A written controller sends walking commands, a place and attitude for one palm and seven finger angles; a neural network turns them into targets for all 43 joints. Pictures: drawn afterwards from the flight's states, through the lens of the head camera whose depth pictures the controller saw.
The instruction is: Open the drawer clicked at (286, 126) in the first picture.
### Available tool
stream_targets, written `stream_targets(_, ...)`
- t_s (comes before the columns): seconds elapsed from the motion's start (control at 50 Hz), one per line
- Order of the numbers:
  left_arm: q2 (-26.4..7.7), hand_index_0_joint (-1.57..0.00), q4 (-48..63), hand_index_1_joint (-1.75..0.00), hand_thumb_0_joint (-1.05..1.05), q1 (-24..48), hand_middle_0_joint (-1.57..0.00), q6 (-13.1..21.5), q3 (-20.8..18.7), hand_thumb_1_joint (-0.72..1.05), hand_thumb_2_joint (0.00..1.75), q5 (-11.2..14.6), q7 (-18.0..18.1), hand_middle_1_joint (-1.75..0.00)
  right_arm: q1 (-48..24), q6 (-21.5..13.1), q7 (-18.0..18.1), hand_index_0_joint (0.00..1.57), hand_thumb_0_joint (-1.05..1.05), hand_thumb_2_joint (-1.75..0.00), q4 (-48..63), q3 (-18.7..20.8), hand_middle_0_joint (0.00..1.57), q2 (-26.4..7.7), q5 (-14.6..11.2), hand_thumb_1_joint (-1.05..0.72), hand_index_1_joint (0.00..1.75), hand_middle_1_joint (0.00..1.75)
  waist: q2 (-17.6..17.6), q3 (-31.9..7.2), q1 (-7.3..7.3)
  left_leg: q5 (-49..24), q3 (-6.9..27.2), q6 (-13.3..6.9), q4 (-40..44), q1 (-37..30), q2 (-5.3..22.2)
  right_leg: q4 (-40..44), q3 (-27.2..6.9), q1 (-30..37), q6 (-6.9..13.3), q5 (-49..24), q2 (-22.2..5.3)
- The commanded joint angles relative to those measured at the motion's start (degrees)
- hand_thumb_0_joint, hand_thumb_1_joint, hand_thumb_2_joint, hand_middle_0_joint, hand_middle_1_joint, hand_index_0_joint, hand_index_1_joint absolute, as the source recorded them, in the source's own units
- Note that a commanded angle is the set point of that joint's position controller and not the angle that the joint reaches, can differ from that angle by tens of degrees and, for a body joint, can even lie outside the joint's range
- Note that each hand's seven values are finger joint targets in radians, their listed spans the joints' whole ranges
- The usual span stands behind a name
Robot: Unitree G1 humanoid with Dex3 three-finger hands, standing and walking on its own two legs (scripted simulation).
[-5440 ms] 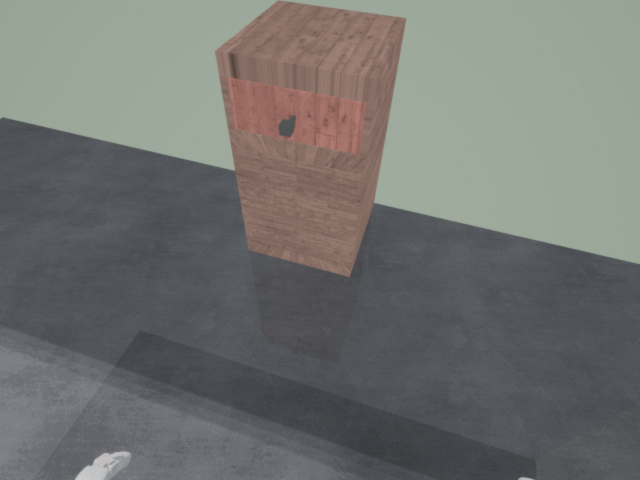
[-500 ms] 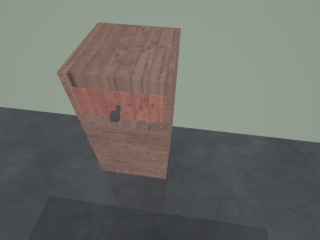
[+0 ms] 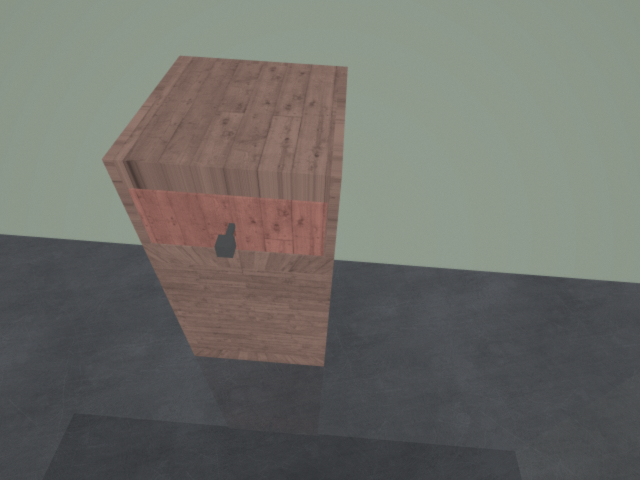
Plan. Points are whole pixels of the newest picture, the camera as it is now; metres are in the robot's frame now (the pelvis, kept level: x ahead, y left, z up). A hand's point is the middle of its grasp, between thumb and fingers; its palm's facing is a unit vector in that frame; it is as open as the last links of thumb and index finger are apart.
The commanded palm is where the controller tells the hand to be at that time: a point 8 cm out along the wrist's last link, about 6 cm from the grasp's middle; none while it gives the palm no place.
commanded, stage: come to a stop and stand still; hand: left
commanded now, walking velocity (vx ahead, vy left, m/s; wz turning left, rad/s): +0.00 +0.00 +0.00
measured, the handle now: (227, 239) +0.57 +0.22 -0.12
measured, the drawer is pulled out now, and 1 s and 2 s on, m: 0.00 0.00 0.00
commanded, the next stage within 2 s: look again from close up in 0.02 s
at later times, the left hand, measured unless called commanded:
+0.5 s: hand out of the picture -0.03 +0.15 -0.18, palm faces +0.03 -0.98 -0.19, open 7.3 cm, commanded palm none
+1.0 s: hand out of the picture -0.03 +0.14 -0.19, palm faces +0.09 -0.98 -0.17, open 7.3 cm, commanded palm none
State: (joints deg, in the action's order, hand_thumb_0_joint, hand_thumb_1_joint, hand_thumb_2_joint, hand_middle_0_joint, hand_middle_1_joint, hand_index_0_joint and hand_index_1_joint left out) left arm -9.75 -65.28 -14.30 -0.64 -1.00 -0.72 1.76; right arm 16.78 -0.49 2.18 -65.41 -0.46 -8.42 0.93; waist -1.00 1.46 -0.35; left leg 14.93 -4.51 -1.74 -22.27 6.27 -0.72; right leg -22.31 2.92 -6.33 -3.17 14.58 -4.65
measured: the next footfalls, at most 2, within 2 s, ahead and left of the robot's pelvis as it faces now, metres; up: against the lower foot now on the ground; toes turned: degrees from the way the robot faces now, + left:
left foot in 1.42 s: +0.18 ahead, +0.16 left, +0.00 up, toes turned +7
right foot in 1.74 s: +0.09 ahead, -0.06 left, +0.00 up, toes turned -4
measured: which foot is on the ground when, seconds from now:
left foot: down 0.00-1.00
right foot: down 0.00-1.00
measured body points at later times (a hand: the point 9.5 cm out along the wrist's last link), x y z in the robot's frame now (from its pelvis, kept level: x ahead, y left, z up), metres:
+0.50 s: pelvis -0.02 -0.02 -0.01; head -0.02 -0.02 +0.44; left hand -0.03 +0.20 -0.17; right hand -0.01 -0.24 -0.17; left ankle -0.03 +0.09 -0.74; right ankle -0.03 -0.15 -0.74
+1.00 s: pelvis +0.01 -0.03 -0.01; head +0.02 -0.02 +0.44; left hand -0.03 +0.19 -0.17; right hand -0.01 -0.25 -0.17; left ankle -0.03 +0.09 -0.74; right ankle -0.03 -0.15 -0.74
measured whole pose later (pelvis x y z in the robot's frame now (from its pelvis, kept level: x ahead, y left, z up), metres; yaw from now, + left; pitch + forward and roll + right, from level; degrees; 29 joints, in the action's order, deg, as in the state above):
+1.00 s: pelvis +0.01 -0.03 -0.01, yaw +1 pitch +0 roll +0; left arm -8.0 -62.7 -20.5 0.1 -1.7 -1.6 0.9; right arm 20.0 -0.2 0.3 -62.6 0.0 -8.6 1.5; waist -0.9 1.2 -1.2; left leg 20.8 -2.7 0.7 -32.7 11.9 1.6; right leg -32.8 4.7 -11.4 -0.3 21.4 -3.1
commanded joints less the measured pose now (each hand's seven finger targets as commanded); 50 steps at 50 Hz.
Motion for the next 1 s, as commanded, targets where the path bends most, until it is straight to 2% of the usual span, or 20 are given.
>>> stream_targets(0.0,-3.5,-0.2,0.4,-0.3,0.0,-4.7,-0.2,0.5,-0.4,0.9,0.9,0.2,0.3,-0.3,3.7,-1.1,0.6,0.2,0.0,-0.9,1.6,0.7,0.2,-6.4,-0.3,-0.9,0.3,0.3,1.8,2.0,-0.67,-19.1,6.7,0.4,5.3,2.3,7.5,1.8,-1.3,0.0,2.9,-9.7,-1.9)
stream_targets(0.08,-3.0,-0.2,0.2,-0.3,0.0,-5.3,-0.2,0.6,-0.4,0.9,0.9,0.3,0.3,-0.3,4.7,-1.1,0.6,0.2,0.0,-0.9,1.0,0.7,0.2,-5.6,-0.4,-0.9,0.3,0.3,1.3,2.4,-0.66,-16.0,6.5,0.2,5.8,2.5,7.4,2.2,-1.4,-0.3,2.9,-8.9,-2.0)
stream_targets(0.1,-5.1,-0.2,0.4,-0.3,0.0,-6.5,-0.2,2.8,1.0,0.9,0.9,-0.8,2.7,-0.3,0.7,-2.1,-0.7,0.2,0.0,-0.9,5.1,0.7,0.2,-8.3,-1.0,-0.9,0.3,0.3,-0.1,5.1,-0.87,-28.5,5.7,1.7,-6.2,8.2,7.8,-0.2,-4.5,-4.1,3.4,-24.1,-3.9)
stream_targets(0.12,-6.6,-0.2,2.4,-0.3,0.0,-6.5,-0.2,3.0,0.2,0.9,0.9,-0.2,2.2,-0.3,3.9,-1.9,-0.9,0.2,0.0,-0.9,6.0,0.9,0.2,-5.9,-0.3,-0.9,0.3,0.3,2.1,1.5,0.58,-13.4,5.9,1.2,-3.9,7.0,5.8,-2.3,-3.5,-1.9,4.8,-16.1,-4.5)
stream_targets(0.14,-6.6,-0.2,2.6,-0.3,0.0,-5.0,-0.2,3.0,0.4,0.9,0.9,0.0,1.5,-0.3,2.3,-1.6,-1.2,0.2,0.0,-0.9,5.9,0.6,0.2,-5.3,-0.1,-0.9,0.3,0.3,2.8,3.3,-0.3,-7.4,5.3,0.6,-1.9,8.7,5.3,-1.9,-2.9,-3.4,4.9,-10.6,-3.5)
stream_targets(0.16,-5.7,-0.2,2.9,-0.3,0.0,-4.6,-0.2,3.0,0.8,0.9,0.9,0.0,1.1,-0.3,4.1,-1.6,-1.3,0.2,0.0,-0.9,6.3,0.3,0.2,-5.5,0.0,-0.9,0.3,0.3,1.3,0.8,0.52,-6.6,6.3,0.1,-1.9,8.7,5.7,-2.7,-2.3,-3.6,5.0,-4.3,-2.2)
stream_targets(0.18,-4.6,-0.2,3.2,-0.3,0.0,-4.9,-0.2,2.8,0.9,0.9,0.9,0.0,0.9,-0.3,5.0,-1.7,-1.2,0.2,0.0,-0.9,6.4,0.3,0.2,-5.7,0.1,-0.9,0.3,0.3,2.3,-0.6,0.6,-7.5,7.0,-0.5,-2.1,8.4,6.1,-3.4,-1.9,-3.5,5.1,-2.6,-1.7)
stream_targets(0.24,-4.2,-0.2,3.6,-0.3,0.0,-5.6,-0.2,2.4,1.0,0.9,0.9,0.1,0.6,-0.3,5.7,-1.8,-0.9,0.2,0.0,-0.9,6.7,0.3,0.2,-6.2,0.0,-0.9,0.3,0.3,4.0,-2.6,0.52,-11.1,7.3,-1.1,-2.4,6.7,7.0,-4.9,-1.3,-3.4,5.0,-3.1,-1.0)
stream_targets(0.28,-3.7,-0.2,3.4,-0.3,0.0,-5.8,-0.2,2.2,1.0,0.9,0.9,0.1,0.5,-0.3,5.3,-1.8,-0.7,0.2,0.0,-0.9,6.4,0.3,0.2,-6.1,0.0,-0.9,0.3,0.3,3.3,-1.4,0.33,-12.3,7.0,-1.2,-2.4,6.9,7.1,-5.0,-1.2,-3.8,4.9,-4.2,-0.9)
stream_targets(0.34,-3.8,-0.2,3.4,-0.3,0.0,-5.5,-0.2,1.8,1.0,0.9,0.9,-0.1,0.4,-0.3,4.8,-1.2,-0.7,0.2,0.0,-0.9,6.5,0.3,0.2,-5.8,-0.3,-0.9,0.3,0.3,0.0,3.8,0.55,-6.8,6.7,-0.9,-1.3,9.3,6.5,-3.5,-1.7,-6.2,4.7,-2.7,-1.0)
stream_targets(0.42,-3.7,-0.2,3.4,-0.3,0.0,-5.9,-0.2,1.7,0.9,0.9,0.9,-0.1,0.3,-0.3,4.4,-0.9,-0.8,0.2,0.0,-0.9,5.8,0.3,0.2,-5.7,-0.3,-0.9,0.3,0.3,-0.3,6.5,0.4,-2.6,6.4,-0.7,0.5,10.2,6.1,-2.0,-2.4,-7.7,4.6,-0.4,-1.0)
stream_targets(0.6,-4.0,-0.2,3.2,-0.3,0.0,-6.6,-0.2,1.9,0.5,0.9,0.9,0.0,0.0,-0.3,3.8,-1.1,-0.6,0.2,0.0,-0.9,4.8,0.2,0.2,-5.6,-0.2,-0.9,0.3,0.3,1.6,2.6,0.06,-5.9,5.3,-0.3,0.0,7.0,6.0,-1.0,-2.9,-5.6,4.7,-4.1,-1.5)
stream_targets(0.68,-3.8,-0.2,2.9,-0.3,0.0,-6.7,-0.2,2.0,0.5,0.9,0.9,0.0,0.0,-0.3,3.6,-1.0,-0.5,0.2,0.0,-0.9,4.3,0.2,0.2,-5.2,-0.2,-0.9,0.3,0.3,0.7,2.2,-0.01,-6.5,5.1,-0.1,-0.3,6.4,6.1,-0.5,-3.1,-5.4,4.9,-5.2,-1.5)
stream_targets(0.74,-4.7,-0.2,3.0,-0.3,0.0,-7.0,-0.2,2.0,0.0,0.9,0.9,-0.4,-0.2,-0.3,4.3,-0.5,-0.9,0.2,0.0,-0.9,4.0,0.4,0.2,-5.4,0.0,-0.9,0.3,0.3,0.6,4.0,-0.28,1.6,4.0,-0.2,-1.7,8.2,4.8,0.4,-4.4,-6.5,5.9,5.1,-2.0)
stream_targets(0.78,-5.7,-0.2,3.2,-0.3,0.0,-7.6,-0.2,1.9,-0.6,0.9,0.9,-0.5,-0.3,-0.3,4.0,-0.2,-1.2,0.2,0.0,-0.9,4.6,0.5,0.2,-4.9,0.2,-0.9,0.3,0.3,-2.9,6.2,-0.75,5.6,2.5,0.1,-4.1,11.6,3.2,3.0,-7.3,-7.0,7.0,12.2,-3.7)
stream_targets(0.84,-7.5,-0.2,3.7,-0.3,0.0,-9.1,-0.2,1.7,-1.8,0.9,0.9,-0.6,-0.2,-0.3,4.1,0.2,-1.5,0.2,0.0,-0.9,5.6,0.9,0.2,-4.4,0.3,-0.9,0.3,0.3,-6.7,7.3,-1.05,6.8,0.2,0.4,-10.5,13.9,2.1,7.9,-12.8,-7.9,9.6,17.4,-8.4)
stream_targets(0.88,-7.6,-0.2,4.4,-0.3,0.0,-8.6,-0.2,1.8,-2.4,0.9,0.9,-0.7,-0.2,-0.3,4.7,-0.1,-1.6,0.2,0.0,-0.9,5.6,1.0,0.2,-3.8,0.4,-0.9,0.3,0.3,-7.3,7.5,-0.86,5.2,0.1,0.3,-11.5,13.2,2.4,7.9,-12.9,-9.1,10.5,15.0,-9.8)
stream_targets(0.92,-6.8,-0.2,5.0,-0.3,0.0,-7.3,-0.2,1.9,-2.5,0.9,0.9,-0.7,-0.2,-0.3,6.9,-0.6,-1.6,0.2,0.0,-0.9,5.1,0.9,0.2,-3.6,0.3,-0.9,0.3,0.3,-4.0,6.3,0.3,2.5,0.6,0.2,-6.7,8.4,2.8,2.9,-9.0,-10.6,9.9,8.3,-8.0)
stream_targets(0.94,-5.8,-0.2,5.4,-0.3,0.0,-6.5,-0.2,1.8,-2.5,0.9,0.9,-0.8,-0.3,-0.3,9.1,-0.9,-1.6,0.2,0.0,-0.9,4.4,0.9,0.2,-4.0,0.3,-0.9,0.3,0.3,0.9,5.9,0.93,-1.0,2.2,-0.4,-4.3,6.4,3.6,-1.5,-5.0,-11.1,8.8,7.1,-4.8)
stream_targets(0.98,-2.7,-0.2,6.0,-0.3,0.0,-6.3,-0.2,1.9,-2.0,0.9,0.9,-0.9,-0.6,-0.3,12.3,-1.6,-1.1,0.2,0.0,-0.9,3.2,1.3,0.2,-7.6,0.6,-0.9,0.3,0.3,12.7,2.7,1.08,-12.6,10.3,-4.3,-0.1,2.0,10.7,-14.5,4.1,-13.3,6.1,6.9,2.1)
